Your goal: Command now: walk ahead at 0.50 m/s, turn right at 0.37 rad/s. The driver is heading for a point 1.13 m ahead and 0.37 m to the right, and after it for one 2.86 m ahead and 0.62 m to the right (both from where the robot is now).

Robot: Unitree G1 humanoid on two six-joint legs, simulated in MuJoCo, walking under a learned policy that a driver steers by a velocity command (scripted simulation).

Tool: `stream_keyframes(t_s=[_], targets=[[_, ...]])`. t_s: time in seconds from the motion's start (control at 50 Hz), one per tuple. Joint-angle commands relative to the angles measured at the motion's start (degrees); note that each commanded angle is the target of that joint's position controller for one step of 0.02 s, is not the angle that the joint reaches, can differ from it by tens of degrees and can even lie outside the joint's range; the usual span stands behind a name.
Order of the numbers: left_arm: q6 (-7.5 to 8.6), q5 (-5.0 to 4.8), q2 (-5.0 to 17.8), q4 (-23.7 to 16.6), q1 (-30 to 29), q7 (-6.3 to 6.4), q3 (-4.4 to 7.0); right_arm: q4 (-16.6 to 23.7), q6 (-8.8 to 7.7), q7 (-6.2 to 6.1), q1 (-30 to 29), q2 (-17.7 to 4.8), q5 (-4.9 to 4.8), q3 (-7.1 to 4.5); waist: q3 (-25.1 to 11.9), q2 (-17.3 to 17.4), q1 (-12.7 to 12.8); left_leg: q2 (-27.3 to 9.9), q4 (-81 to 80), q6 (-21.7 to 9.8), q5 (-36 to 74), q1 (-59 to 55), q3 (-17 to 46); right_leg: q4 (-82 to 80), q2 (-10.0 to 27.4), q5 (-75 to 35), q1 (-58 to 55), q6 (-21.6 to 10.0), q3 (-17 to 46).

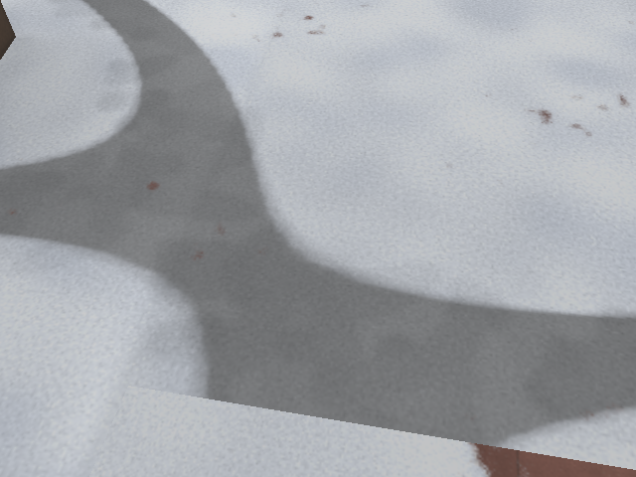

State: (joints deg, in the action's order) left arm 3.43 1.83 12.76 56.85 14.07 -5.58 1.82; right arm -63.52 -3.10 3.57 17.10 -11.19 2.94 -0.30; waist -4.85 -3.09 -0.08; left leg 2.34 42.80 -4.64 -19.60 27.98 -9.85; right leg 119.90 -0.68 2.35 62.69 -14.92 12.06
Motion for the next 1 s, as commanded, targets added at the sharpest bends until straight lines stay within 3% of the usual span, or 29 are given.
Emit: stream_keyframes(t_s=[0.02, 0.06, 0.1, 0.16, 0.18, 0.22, 0.24, 0.28, 0.3, 0.32, 0.34, 0.36, 0.4, 0.44, 0.46, 0.48, 0.56, 0.64, 0.68, 0.72, 0.74, 0.76, 0.78, 0.8, 0.82, 0.86, 0.88, 0.96, 1.0], targets=[[-1.43, -1.72, -9.7, -5.0, -1.3, -0.36, -4.07, 2.6, -3.19, -0.24, -8.2, 7.2, 2.49, 2.08, 1.8, 7.2, 6.2, -14.1, -26.4, -8.8, 9.8, -1.8, 10.7, 19.0, 2.9, 12.4, 13.1, -3.1, -5.3], [-1.16, -1.39, -8.0, -9.6, -10.9, -0.23, -5.13, -0.3, -2.82, -0.87, -1.5, 6.1, 5.65, 3.06, 2.8, 4.9, 4.6, -13.0, -27.9, -6.4, 3.0, -4.4, 7.0, 14.9, 3.5, 11.1, 19.4, -5.5, -6.2], [-1.07, -1.35, -4.6, -14.3, -19.5, 0.64, -5.75, -2.6, -2.71, -0.35, 6.6, 3.6, 6.91, 3.52, 1.9, 2.4, 2.7, -11.6, -30.5, -3.1, 3.6, -9.3, 3.7, -5.8, 6.5, 4.3, 19.2, -5.3, -8.6], [-4.03, -1.35, -2.2, -16.3, -30.0, 0.91, -5.13, -0.8, -2.2, 0.63, 13.7, 0.4, 4.81, 4.04, 3.1, 9.9, -2.5, -16.1, -41.2, -5.3, 13.6, -10.5, 2.7, -18.3, 7.4, 5.4, 11.8, 0.4, -15.9], [-4.39, -0.23, -3.0, -14.9, -26.8, 0.52, -4.49, 1.4, -2.5, 1.08, 10.4, -0.4, 3.75, 4.4, 4.0, 10.7, 0.7, -16.5, -40.3, -5.2, 29.6, -10.3, 0.4, -19.6, 6.2, 7.6, 6.0, 1.2, -18.5], [-4.2, 0.19, -1.9, -17.1, -29.3, -0.08, -4.15, 2.0, -4.14, 1.22, 10.6, -9.0, 2.02, 2.55, 0.7, 9.7, 3.6, -16.9, -35.8, -5.0, 79.4, -11.2, -2.8, -34.1, 1.2, 12.2, -10.7, 2.5, -23.7], [-4.17, 0.47, -2.3, -17.2, -28.2, -0.54, -4.24, 1.9, -4.9, 1.07, 11.9, -12.3, 0.57, 1.66, 0.1, 11.6, 4.4, -18.3, -33.0, -4.4, 91.0, -19.8, -2.2, -41.5, -1.3, 17.4, -12.0, 4.0, -25.1], [-1.95, -0.35, -1.3, -12.8, -15.8, -0.22, -3.76, 3.3, -4.12, 1.53, 8.6, -18.0, 0.93, -0.99, -1.1, 14.0, 7.2, -21.1, -22.6, -4.4, 105.1, -37.0, -1.1, -59.0, -5.9, 20.2, -15.4, 5.3, -24.2], [-0.81, -0.82, 3.3, -9.7, -4.9, 1.03, -2.1, 5.4, -4.22, 1.46, 10.9, -14.7, 4.18, -1.04, -11.2, 9.3, 7.0, -18.9, -8.5, -1.7, 102.7, -24.9, -0.5, -52.2, -4.1, -0.2, -38.8, 1.7, -15.1], [-0.88, -1.69, 5.7, -6.7, 6.3, 2.03, -1.4, 5.7, -4.16, 2.17, 14.7, -11.5, 5.29, -0.61, -20.3, 2.6, 8.8, -14.2, 6.0, 0.3, 84.0, -5.7, 2.8, -60.5, -0.1, 4.3, -59.9, -3.3, 2.1], [-1.38, 0.77, 9.5, -1.8, 19.0, 3.48, -0.12, 8.5, -2.84, 4.02, 9.6, -6.6, 5.24, -0.34, -19.2, -10.9, 11.4, -2.4, 28.6, 2.6, 13.9, 12.4, 5.7, -80.9, 6.7, 4.8, -69.8, -9.1, 24.6], [-0.67, 1.75, 11.6, -1.0, 20.3, 3.78, 1.79, 10.1, -1.81, 4.64, 3.7, -5.5, 1.78, -1.14, -12.5, -9.0, 12.3, 0.6, 53.4, 0.6, 12.4, 18.9, 17.8, -88.6, 8.5, 17.2, -59.2, -5.5, 31.1], [1.6, 1.33, 6.3, -2.4, 2.9, 3.97, 1.25, 12.2, -2.79, 2.62, 1.8, 0.6, 2.21, 0.02, -3.0, -0.9, 3.9, -0.1, 63.2, -0.7, 13.7, 22.6, 22.2, -88.7, 7.3, 23.4, -38.7, -4.1, 24.4], [2.36, -0.94, 0.3, -2.6, -6.2, 3.18, -0.73, 15.0, -2.62, 1.2, -2.0, 1.4, 2.99, 0.59, -2.9, 3.8, -2.6, 0.3, 68.6, -2.9, 10.8, 27.8, 22.0, -89.2, 5.2, 15.7, -33.4, -3.4, 19.1], [2.89, 0.75, -1.3, -1.7, -7.5, 2.57, -1.78, 15.3, -1.71, 0.18, -1.5, 0.2, 2.84, 0.56, -3.5, 8.3, -5.1, -1.2, 64.2, -2.2, 13.7, 28.0, 20.8, -90.5, 4.2, 10.8, -32.7, -2.4, 15.5], [3.53, 0.05, -0.6, -1.5, -9.1, 2.92, -1.74, 15.3, -1.28, -0.31, -1.5, -0.2, 3.0, 0.81, -4.3, 7.3, -5.8, -1.9, 61.5, -1.0, 12.6, 30.2, 18.9, -90.3, 3.0, 7.2, -33.5, -1.6, 11.2], [6.88, 1.67, 4.0, -2.3, -5.7, 4.07, -0.4, 21.9, -2.88, -3.2, -10.8, -6.0, 0.94, -0.41, -3.3, 4.1, -2.4, -8.0, 38.5, 5.2, 3.9, 20.1, 13.8, -96.7, 0.8, -2.7, -33.3, 2.4, 2.9], [6.35, -1.42, 9.0, -6.1, -4.6, 2.37, 2.65, 24.8, -2.07, -1.15, -11.6, -2.8, -1.1, 1.02, 0.3, 2.0, -1.2, -9.3, 6.4, 10.1, 9.5, -5.0, 11.6, -98.7, 2.2, -3.5, -28.4, 3.5, 2.9], [6.12, -0.76, 8.6, -5.8, -0.7, 1.71, 2.75, 24.5, -1.12, -0.56, -13.3, -5.6, -1.33, -0.31, 4.3, 2.9, 0.9, -6.7, -2.2, 9.5, 11.3, -2.4, 9.8, -95.6, 7.1, -3.2, -37.7, 0.4, 8.9], [5.89, -1.23, 8.5, -5.2, 2.2, 1.18, 3.19, 25.1, -2.47, -1.81, -11.6, -9.9, -2.05, -2.71, 0.2, -0.7, -0.1, -4.5, -8.9, 5.2, 14.2, -9.8, 9.0, -88.1, 5.9, -10.1, -45.2, 2.8, 10.0], [6.0, 0.05, 5.0, -6.9, 3.3, 0.99, 2.01, 23.5, -3.75, -2.65, -1.6, -13.5, -1.93, -4.11, -7.5, 4.2, -3.9, -10.9, -7.2, -2.5, 19.7, -26.0, 16.4, -75.9, 1.3, -8.7, -40.7, 7.3, 7.0], [5.61, -0.87, -1.8, -9.7, 8.9, 1.77, 0.62, 22.7, -4.7, -3.06, 10.5, -17.6, -1.89, -5.12, -20.2, 18.7, -5.3, -24.2, -13.6, -17.1, 29.0, -51.0, 38.2, -58.7, -9.0, 16.4, -23.9, 12.2, -0.5], [5.25, -0.4, -0.2, -10.9, 4.4, 0.68, 0.93, 20.6, -4.21, -3.85, 14.3, -16.1, -0.57, -4.86, -14.6, 24.3, -8.0, -30.4, -25.1, -19.6, 10.6, -52.1, 59.1, -44.8, -9.7, 31.5, -6.8, 13.1, -1.4], [4.63, -0.76, 2.6, -12.2, -4.1, 0.78, 1.83, 19.8, -4.2, -4.37, 10.8, -13.7, -0.04, -4.85, -0.4, 14.2, -8.3, -28.1, -27.3, -12.9, -6.1, -40.4, 52.1, -35.7, -5.1, 22.5, 0.8, 11.5, -2.0], [3.87, -0.93, 2.5, -11.7, -5.2, 1.25, 1.26, 20.7, -4.14, -4.37, 5.8, -9.3, -0.82, -3.25, 2.3, 12.1, -6.1, -25.0, -28.1, -9.6, -12.0, -31.5, 41.1, -32.5, -0.8, 14.4, -0.5, 10.1, -3.6], [3.37, 1.45, 2.1, -11.3, -5.0, 0.78, 0.88, 22.8, -3.78, -4.96, -0.1, -0.1, -0.84, -0.4, 2.3, 7.2, -2.7, -21.8, -31.0, -7.3, 3.1, -24.4, 27.4, -40.7, 3.9, 7.6, -10.8, 10.7, -4.3], [3.07, 1.2, 0.6, -11.6, -6.3, 0.39, 0.54, 23.0, -4.1, -5.42, -2.3, 1.2, -0.69, -0.32, 3.0, 6.9, -1.1, -20.1, -32.6, -6.2, 6.7, -21.5, 22.7, -44.1, 5.6, 8.3, -14.0, 11.9, -5.3], [1.64, 0.75, 2.7, -12.2, -9.3, -2.41, 1.02, 20.9, -5.7, -5.2, 0.7, -3.2, 1.43, -1.33, 4.6, 6.4, -3.1, -18.1, -32.8, -8.5, 11.7, -18.6, 10.8, -50.5, 5.9, -4.6, -12.5, 13.3, -7.4], [1.89, 2.07, 3.5, -13.5, -11.2, -2.01, 0.93, 19.5, -5.97, -4.33, 3.0, -3.5, 1.62, -0.68, 4.5, 5.8, -3.1, -18.9, -33.5, -9.6, 15.6, -18.7, 9.1, -53.7, 6.7, -9.7, -11.5, 13.0, -7.0]])
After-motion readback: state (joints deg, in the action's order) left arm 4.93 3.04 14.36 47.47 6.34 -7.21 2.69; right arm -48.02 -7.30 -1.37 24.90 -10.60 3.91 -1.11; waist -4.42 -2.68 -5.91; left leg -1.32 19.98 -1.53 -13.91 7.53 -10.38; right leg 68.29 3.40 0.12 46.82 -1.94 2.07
